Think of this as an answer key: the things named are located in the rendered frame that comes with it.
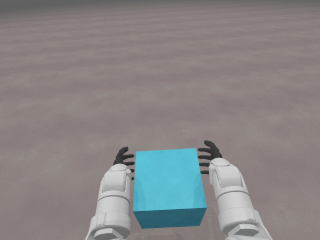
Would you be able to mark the robot right forearm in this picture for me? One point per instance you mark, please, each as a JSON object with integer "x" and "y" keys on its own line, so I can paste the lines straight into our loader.
{"x": 236, "y": 213}

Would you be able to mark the robot left forearm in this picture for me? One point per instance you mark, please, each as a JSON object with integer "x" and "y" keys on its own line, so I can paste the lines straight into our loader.
{"x": 111, "y": 220}

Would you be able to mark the robot right hand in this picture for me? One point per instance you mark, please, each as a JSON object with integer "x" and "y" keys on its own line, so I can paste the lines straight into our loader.
{"x": 213, "y": 150}

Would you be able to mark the robot left hand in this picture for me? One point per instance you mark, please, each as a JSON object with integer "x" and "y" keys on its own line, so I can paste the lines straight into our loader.
{"x": 120, "y": 157}

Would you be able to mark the carton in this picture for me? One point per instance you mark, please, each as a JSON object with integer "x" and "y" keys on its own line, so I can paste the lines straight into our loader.
{"x": 168, "y": 189}

